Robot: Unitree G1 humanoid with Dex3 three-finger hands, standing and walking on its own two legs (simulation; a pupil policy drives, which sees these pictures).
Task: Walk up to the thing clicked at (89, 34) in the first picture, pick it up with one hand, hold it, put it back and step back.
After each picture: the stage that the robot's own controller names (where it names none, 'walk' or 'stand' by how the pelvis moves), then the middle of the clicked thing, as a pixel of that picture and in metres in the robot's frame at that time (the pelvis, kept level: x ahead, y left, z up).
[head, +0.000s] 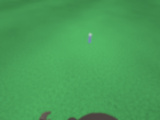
stand; (89, 38) +2.00 +0.03 -0.65
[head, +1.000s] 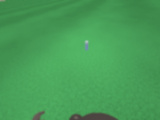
walk; (86, 45) +1.88 +0.21 -0.64
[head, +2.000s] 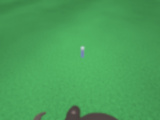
walk; (82, 52) +1.34 +0.23 -0.65
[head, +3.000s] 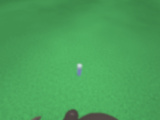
walk; (79, 69) +0.85 +0.17 -0.63
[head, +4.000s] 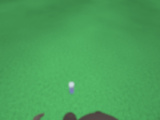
walk; (71, 88) +0.52 +0.20 -0.64
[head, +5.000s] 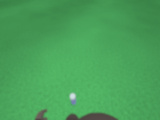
stand; (73, 99) +0.37 +0.19 -0.64
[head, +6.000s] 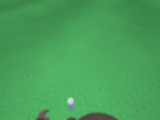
stand; (71, 103) +0.34 +0.20 -0.65
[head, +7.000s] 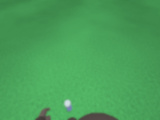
stand; (68, 105) +0.30 +0.23 -0.65
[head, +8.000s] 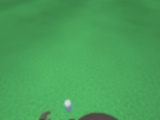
stand; (68, 105) +0.31 +0.23 -0.66
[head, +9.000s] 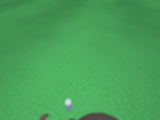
stand; (69, 104) +0.32 +0.23 -0.66
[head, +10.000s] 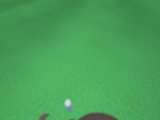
stand; (68, 105) +0.31 +0.23 -0.66
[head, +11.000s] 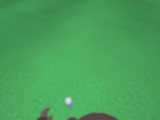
go down; (69, 103) +0.32 +0.23 -0.66
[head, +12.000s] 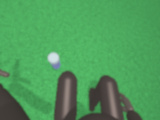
go down; (55, 62) +0.40 +0.27 -0.24
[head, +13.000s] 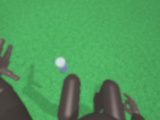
approach; (62, 66) +0.39 +0.26 -0.26
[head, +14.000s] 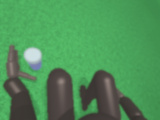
close in; (35, 61) +0.37 +0.30 -0.16
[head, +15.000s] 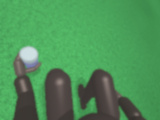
close; (31, 61) +0.37 +0.31 -0.15
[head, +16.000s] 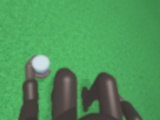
lift; (42, 67) +0.31 +0.29 -0.13
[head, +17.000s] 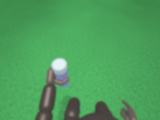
lift; (62, 75) +0.32 +0.19 +0.04
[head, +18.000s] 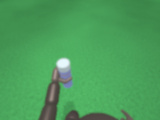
hold; (66, 75) +0.33 +0.17 +0.04
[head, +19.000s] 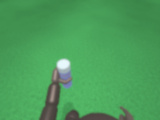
hold; (65, 75) +0.33 +0.17 +0.04
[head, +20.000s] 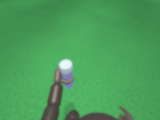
crouch; (67, 76) +0.33 +0.16 +0.04
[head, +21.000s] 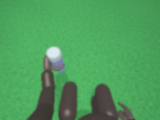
crouch; (57, 61) +0.41 +0.22 -0.05
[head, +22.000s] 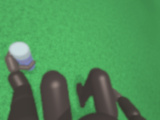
lower; (25, 59) +0.39 +0.31 -0.16
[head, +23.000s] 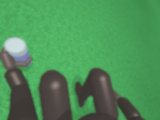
lower; (21, 55) +0.40 +0.32 -0.16
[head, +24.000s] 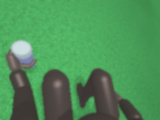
lower; (26, 57) +0.39 +0.32 -0.15
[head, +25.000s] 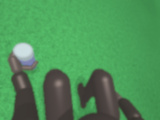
lower; (27, 59) +0.38 +0.32 -0.16
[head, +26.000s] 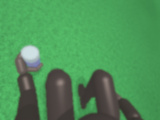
loosen; (33, 61) +0.37 +0.30 -0.16
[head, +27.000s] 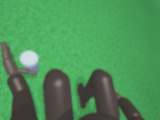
withdraw; (31, 63) +0.36 +0.30 -0.16
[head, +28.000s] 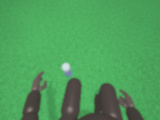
walk; (67, 70) +0.40 +0.24 -0.34
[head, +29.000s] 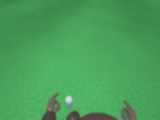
stand; (69, 102) +0.34 +0.21 -0.59
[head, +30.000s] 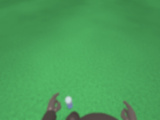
stand; (69, 102) +0.34 +0.21 -0.60
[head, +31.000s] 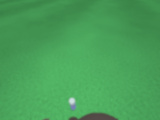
stand; (72, 104) +0.36 +0.20 -0.65
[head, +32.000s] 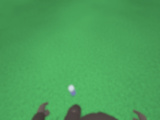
walk; (72, 90) +0.39 +0.23 -0.63
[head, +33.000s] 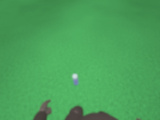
walk; (75, 79) +0.57 +0.21 -0.63
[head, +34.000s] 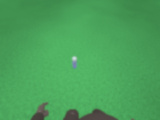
walk; (74, 62) +0.91 +0.24 -0.64
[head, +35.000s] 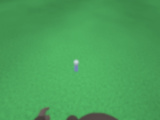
stand; (76, 66) +0.93 +0.23 -0.65
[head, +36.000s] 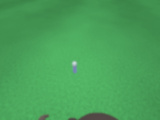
stand; (74, 67) +0.96 +0.26 -0.66
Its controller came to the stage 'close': yes
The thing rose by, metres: 0.68
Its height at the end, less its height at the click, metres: +0.00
